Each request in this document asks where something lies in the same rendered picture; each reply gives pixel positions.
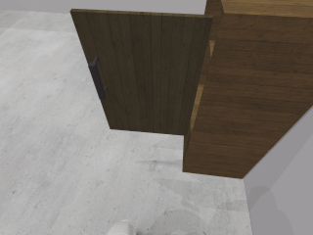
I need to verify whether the left robot thigh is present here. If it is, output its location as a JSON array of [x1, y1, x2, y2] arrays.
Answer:
[[107, 222, 137, 235]]

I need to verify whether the cupboard door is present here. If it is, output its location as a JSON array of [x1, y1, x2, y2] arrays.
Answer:
[[70, 9, 213, 136]]

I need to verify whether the handle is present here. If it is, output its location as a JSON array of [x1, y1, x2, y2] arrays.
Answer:
[[88, 56, 108, 100]]

